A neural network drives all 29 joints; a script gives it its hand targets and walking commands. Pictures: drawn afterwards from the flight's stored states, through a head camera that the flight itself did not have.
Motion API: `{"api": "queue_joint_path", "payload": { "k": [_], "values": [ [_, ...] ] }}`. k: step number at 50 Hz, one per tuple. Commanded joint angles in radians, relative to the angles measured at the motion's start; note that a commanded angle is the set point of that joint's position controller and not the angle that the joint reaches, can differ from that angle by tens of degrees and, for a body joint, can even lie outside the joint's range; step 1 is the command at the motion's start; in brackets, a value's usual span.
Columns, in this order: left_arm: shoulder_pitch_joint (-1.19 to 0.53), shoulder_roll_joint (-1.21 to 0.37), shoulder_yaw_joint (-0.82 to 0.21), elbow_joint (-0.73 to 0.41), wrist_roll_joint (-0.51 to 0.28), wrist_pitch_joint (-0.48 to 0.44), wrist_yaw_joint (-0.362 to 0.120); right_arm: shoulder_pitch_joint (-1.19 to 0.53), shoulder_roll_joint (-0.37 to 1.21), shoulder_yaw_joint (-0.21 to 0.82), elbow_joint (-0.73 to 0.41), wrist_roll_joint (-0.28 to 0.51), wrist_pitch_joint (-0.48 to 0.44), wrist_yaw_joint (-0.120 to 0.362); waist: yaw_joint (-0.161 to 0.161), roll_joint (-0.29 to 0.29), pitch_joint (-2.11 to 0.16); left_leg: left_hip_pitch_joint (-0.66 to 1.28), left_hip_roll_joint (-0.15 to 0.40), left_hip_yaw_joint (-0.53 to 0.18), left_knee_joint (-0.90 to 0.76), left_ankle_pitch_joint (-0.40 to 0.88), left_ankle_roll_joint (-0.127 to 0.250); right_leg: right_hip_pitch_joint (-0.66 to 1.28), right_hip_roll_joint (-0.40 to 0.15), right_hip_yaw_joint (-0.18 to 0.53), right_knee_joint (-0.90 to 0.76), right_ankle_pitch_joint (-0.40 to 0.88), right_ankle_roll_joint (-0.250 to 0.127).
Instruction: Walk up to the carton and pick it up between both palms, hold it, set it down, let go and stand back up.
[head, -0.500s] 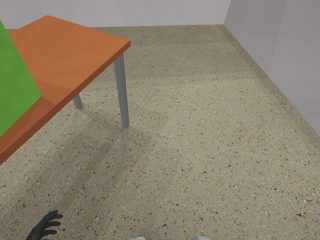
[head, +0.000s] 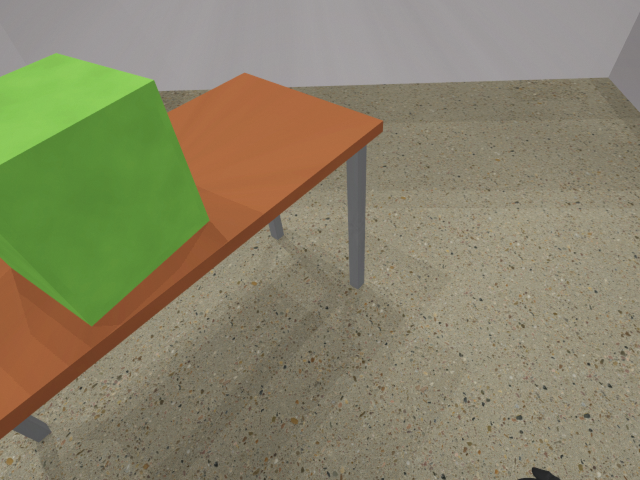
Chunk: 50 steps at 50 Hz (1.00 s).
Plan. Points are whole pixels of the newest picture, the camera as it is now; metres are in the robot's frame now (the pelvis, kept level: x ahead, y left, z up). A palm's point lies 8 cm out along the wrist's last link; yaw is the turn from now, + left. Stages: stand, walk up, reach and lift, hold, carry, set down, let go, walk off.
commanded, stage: walk up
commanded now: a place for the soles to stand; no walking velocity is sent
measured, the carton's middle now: (73, 185) +0.58 +0.43 +0.08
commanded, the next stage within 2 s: none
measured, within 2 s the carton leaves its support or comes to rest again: neither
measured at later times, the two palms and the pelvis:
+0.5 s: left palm out of the picture +0.14 +0.38 -0.12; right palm (510, 433) +0.21 -0.22 -0.06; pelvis +0.08 +0.06 -0.01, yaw +15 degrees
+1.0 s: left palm out of the picture +0.07 +0.25 -0.05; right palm (529, 379) +0.31 -0.30 -0.15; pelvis +0.12 -0.09 -0.02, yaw +27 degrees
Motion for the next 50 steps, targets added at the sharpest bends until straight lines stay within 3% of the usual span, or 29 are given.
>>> {"api": "queue_joint_path", "payload": {
  "k": [1, 5, 7, 8, 9, 10, 11, 12, 13, 14, 15, 18, 20, 25, 28, 30, 32, 35, 37, 38, 39, 41, 43, 44, 45, 46, 48, 49, 50],
  "values": [
    [-0.052, 0.27, 0.162, -0.091, 0.023, -0.056, -0.027, 0.017, -0.211, -0.074, -0.024, 0.008, -0.012, 0.002, 0.041, -0.217, 0.023, -0.272, 0.165, 0.073, -0.103, -0.071, -0.042, 0.25, -0.36, 0.152, -0.289, 0.139, -0.102],
    [-0.115, 0.285, 0.166, -0.112, 0.034, -0.047, -0.068, 0.039, -0.218, -0.073, -0.002, 0.027, -0.039, -0.021, 0.029, -0.309, 0.055, -0.078, 0.162, 0.149, -0.273, -0.081, -0.026, 0.075, -0.249, 0.039, -0.222, 0.033, -0.06],
    [-0.174, 0.289, 0.161, -0.137, 0.034, -0.035, -0.077, 0.152, -0.225, -0.094, 0.041, 0.033, -0.046, -0.035, -0.049, -0.269, -0.007, 0.129, 0.127, 0.195, -0.378, 0.004, -0.017, -0.007, -0.207, 0.004, -0.057, 0.003, -0.046],
    [-0.194, 0.248, 0.154, -0.149, 0.041, -0.024, -0.076, 0.266, -0.236, -0.11, 0.077, 0.031, -0.051, -0.047, -0.108, -0.1, -0.054, 0.197, 0.08, 0.191, -0.493, 0.044, -0.005, 0.021, -0.141, -0.023, 0.185, 0.119, -0.028],
    [-0.18, 0.208, 0.138, -0.162, 0.032, -0.018, -0.073, 0.345, -0.246, -0.119, 0.087, 0.03, -0.068, -0.066, -0.155, -0.013, -0.061, 0.26, 0.045, 0.1, -0.595, 0.131, 0.021, -0.035, -0.095, -0.009, 0.423, 0.142, 0.011],
    [-0.113, 0.133, 0.122, -0.16, 0.029, -0.008, -0.071, 0.323, -0.297, -0.136, 0.081, 0.01, -0.08, -0.089, -0.114, 0.16, -0.025, 0.328, 0.14, -0.192, -0.625, 0.189, 0.071, -0.235, -0.048, 0.038, 0.591, -0.178, 0.04],
    [-0.112, 0.118, 0.115, -0.186, 0.007, 0.001, -0.065, 0.253, -0.319, -0.135, 0.056, -0.005, -0.083, -0.097, -0.049, 0.239, 0.012, 0.298, 0.247, -0.584, -0.616, 0.346, 0.112, -0.406, 0.077, 0.123, 0.642, -0.307, 0.053],
    [-0.123, 0.157, 0.11, -0.198, 0.01, 0.012, -0.064, 0.196, -0.32, -0.14, 0.021, 0.0, -0.076, -0.097, -0.042, 0.116, 0.023, 0.235, 0.265, -0.654, -0.652, 0.262, 0.103, -0.4, 0.087, 0.209, 0.606, -0.298, 0.038],
    [-0.118, 0.178, 0.105, -0.2, 0.018, 0.013, -0.059, 0.121, -0.385, -0.141, -0.015, 0.009, -0.073, -0.103, -0.021, 0.208, 0.01, 0.215, 0.341, -0.809, -0.767, 0.107, 0.188, -0.414, 0.088, 0.234, 0.606, -0.311, 0.047],
    [-0.093, 0.209, 0.109, -0.184, 0.024, 0.011, -0.053, 0.065, -0.366, -0.13, -0.023, 0.017, -0.072, -0.102, 0.002, 0.196, 0.024, 0.232, 0.364, -0.852, -0.804, -0.008, 0.211, -0.446, 0.059, 0.259, 0.646, -0.249, 0.05],
    [-0.056, 0.212, 0.108, -0.144, 0.015, 0.014, -0.054, 0.014, -0.31, -0.124, -0.051, 0.016, -0.078, -0.103, 0.025, 0.199, 0.022, 0.22, 0.309, -0.678, -0.761, -0.025, 0.194, -0.441, 0.002, 0.293, 0.645, -0.17, 0.051],
    [-0.016, 0.185, 0.119, -0.116, 0.014, 0.031, -0.067, 0.064, -0.273, -0.1, -0.046, 0.028, -0.1, -0.122, 0.048, 0.093, -0.001, 0.199, 0.222, -0.48, -0.702, -0.042, 0.137, -0.374, -0.038, 0.294, 0.578, -0.049, 0.031],
    [-0.054, 0.161, 0.119, -0.131, 0.022, 0.041, -0.07, 0.114, -0.258, -0.1, -0.039, 0.028, -0.109, -0.133, 0.026, 0.137, -0.056, 0.281, 0.173, -0.48, -0.652, 0.077, 0.077, -0.391, -0.017, 0.279, 0.566, -0.006, 0.023],
    [-0.099, 0.16, 0.11, -0.146, 0.004, 0.032, -0.044, 0.176, -0.262, -0.106, -0.066, 0.016, -0.108, -0.136, -0.006, 0.172, -0.096, 0.358, 0.155, -0.448, -0.499, 0.644, 0.132, -0.434, -0.001, 0.255, 0.541, -0.085, 0.038],
    [-0.1, 0.163, 0.102, -0.157, -0.001, 0.024, -0.029, 0.156, -0.257, -0.108, -0.069, 0.011, -0.096, -0.14, -0.012, 0.22, -0.062, 0.319, 0.117, -0.415, -0.451, 0.764, 0.177, -0.445, 0.0, 0.224, 0.524, -0.126, 0.037],
    [-0.127, 0.173, 0.104, -0.168, -0.004, 0.017, -0.026, 0.175, -0.283, -0.108, -0.082, 0.006, -0.093, -0.137, -0.014, 0.209, -0.084, 0.305, 0.124, -0.494, -0.441, 0.727, 0.204, -0.412, 0.01, 0.249, 0.474, -0.154, 0.02],
    [-0.162, 0.169, 0.112, -0.168, 0.001, 0.006, -0.021, 0.195, -0.28, -0.107, -0.069, 0.004, -0.09, -0.141, -0.028, 0.125, -0.034, 0.266, 0.149, -0.558, -0.411, 0.78, 0.23, -0.417, 0.006, 0.262, 0.418, -0.176, 0.012],
    [-0.116, 0.179, 0.114, -0.15, -0.005, -0.012, -0.023, 0.08, -0.298, -0.103, -0.101, 0.001, -0.08, -0.137, 0.025, 0.19, -0.036, 0.072, 0.128, -0.57, -0.36, 0.695, 0.257, -0.214, 0.007, 0.291, 0.285, -0.199, -0.012],
    [0.049, 0.159, 0.122, -0.099, -0.009, -0.025, -0.023, -0.034, -0.277, -0.091, -0.113, 0.011, -0.071, -0.139, 0.146, 0.153, -0.036, -0.104, 0.075, -0.469, -0.263, 0.47, 0.143, 0.077, -0.004, 0.332, -0.111, 0.026, -0.038],
    [0.156, 0.248, 0.153, -0.052, 0.005, -0.035, -0.016, -0.043, -0.214, -0.067, -0.121, 0.02, -0.07, -0.135, 0.185, -0.028, -0.116, -0.229, -0.026, -0.322, -0.068, 0.257, 0.067, 0.281, -0.112, 0.433, -0.195, 0.085, -0.025],
    [0.185, 0.302, 0.157, -0.055, 0.024, -0.042, -0.012, -0.011, -0.161, -0.055, -0.114, 0.02, -0.064, -0.136, 0.167, -0.306, -0.149, -0.368, -0.155, -0.177, 0.147, -0.227, 0.03, 0.36, -0.354, 0.619, -0.209, 0.391, 0.033],
    [-0.011, 0.288, 0.153, -0.099, 0.032, -0.023, -0.004, 0.171, -0.208, -0.059, -0.027, 0.019, -0.041, -0.153, 0.037, -0.15, -0.103, -0.338, -0.081, -0.175, 0.211, -0.248, 0.017, 0.204, -0.402, 0.567, -0.239, 0.423, 0.111],
    [-0.097, 0.289, 0.156, -0.09, 0.025, -0.021, 0.005, 0.2, -0.247, -0.081, 0.022, 0.025, -0.019, -0.138, 0.021, -0.181, -0.015, -0.263, -0.068, -0.179, 0.264, -0.117, 0.018, 0.009, -0.369, 0.528, -0.381, 0.091, 0.274],
    [-0.107, 0.258, 0.147, -0.094, 0.033, -0.023, 0.007, 0.209, -0.262, -0.084, 0.055, 0.025, -0.015, -0.129, 0.007, -0.156, 0.053, -0.272, -0.052, -0.16, 0.238, -0.045, 0.025, 0.004, -0.287, 0.465, -0.385, 0.02, 0.352],
    [-0.092, 0.251, 0.14, -0.084, 0.031, -0.027, 0.009, 0.222, -0.236, -0.077, 0.059, 0.024, -0.012, -0.12, 0.022, -0.232, 0.084, -0.263, -0.083, -0.151, 0.249, -0.048, 0.008, 0.01, -0.253, 0.427, -0.402, 0.052, 0.415],
    [-0.128, 0.262, 0.144, -0.106, 0.016, -0.026, 0.002, 0.317, -0.242, -0.083, 0.085, 0.022, -0.016, -0.117, -0.038, -0.324, 0.06, -0.12, -0.099, -0.04, 0.156, -0.087, 0.006, -0.027, -0.186, 0.271, -0.486, 0.269, 0.583],
    [-0.259, 0.238, 0.154, -0.144, 0.017, -0.008, -0.004, 0.529, -0.289, -0.116, 0.147, 0.01, -0.011, -0.116, -0.099, -0.54, 0.021, 0.11, -0.168, 0.137, 0.012, -0.265, -0.039, -0.028, 0.01, -0.019, -0.502, 0.816, 0.777],
    [-0.339, 0.24, 0.166, -0.178, 0.007, 0.007, -0.005, 0.669, -0.315, -0.136, 0.192, 0.009, -0.008, -0.126, -0.165, -0.587, -0.035, 0.188, -0.187, 0.179, -0.11, -0.331, -0.05, 0.011, 0.074, -0.079, -0.41, 1.048, 0.835],
    [-0.387, 0.228, 0.175, -0.207, -0.002, 0.021, 0.0, 0.771, -0.329, -0.167, 0.19, 0.012, -0.011, -0.135, -0.236, -0.559, -0.05, 0.276, -0.137, 0.176, -0.257, -0.345, 0.007, -0.033, 0.151, -0.099, -0.148, 1.269, 0.85]
  ]
}}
